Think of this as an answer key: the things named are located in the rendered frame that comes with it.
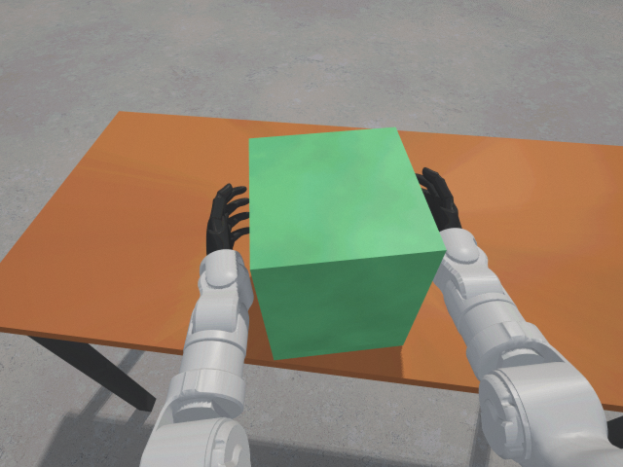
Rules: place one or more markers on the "robot left forearm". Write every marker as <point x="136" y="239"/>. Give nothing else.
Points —
<point x="209" y="383"/>

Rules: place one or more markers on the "robot right forearm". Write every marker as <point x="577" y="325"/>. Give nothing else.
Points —
<point x="494" y="331"/>

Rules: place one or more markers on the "table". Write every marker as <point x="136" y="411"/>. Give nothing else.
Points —
<point x="114" y="256"/>

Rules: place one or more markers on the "carton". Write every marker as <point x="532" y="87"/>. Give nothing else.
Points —
<point x="343" y="245"/>

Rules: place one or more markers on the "right robot hand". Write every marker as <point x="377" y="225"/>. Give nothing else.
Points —
<point x="439" y="199"/>

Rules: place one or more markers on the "robot left upper arm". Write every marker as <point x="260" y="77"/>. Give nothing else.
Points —
<point x="215" y="442"/>

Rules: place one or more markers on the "robot right upper arm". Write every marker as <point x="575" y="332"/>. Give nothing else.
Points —
<point x="545" y="415"/>

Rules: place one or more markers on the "left robot hand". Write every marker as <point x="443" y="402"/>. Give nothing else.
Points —
<point x="219" y="226"/>

